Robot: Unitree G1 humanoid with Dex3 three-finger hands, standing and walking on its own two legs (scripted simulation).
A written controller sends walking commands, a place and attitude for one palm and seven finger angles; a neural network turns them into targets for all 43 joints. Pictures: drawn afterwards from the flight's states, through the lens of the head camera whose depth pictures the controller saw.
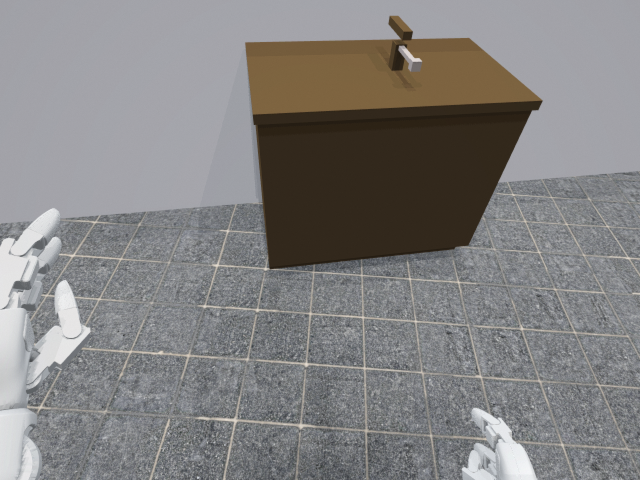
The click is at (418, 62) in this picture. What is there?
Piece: tap's lever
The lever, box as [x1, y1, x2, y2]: [408, 58, 421, 71]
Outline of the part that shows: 410,58 408,66 410,71 419,71 421,64 420,59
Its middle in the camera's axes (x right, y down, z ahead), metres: +0.27 -0.49 +1.09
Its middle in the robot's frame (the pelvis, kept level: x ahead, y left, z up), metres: +1.17 -0.19 +0.04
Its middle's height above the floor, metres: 0.81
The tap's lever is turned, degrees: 0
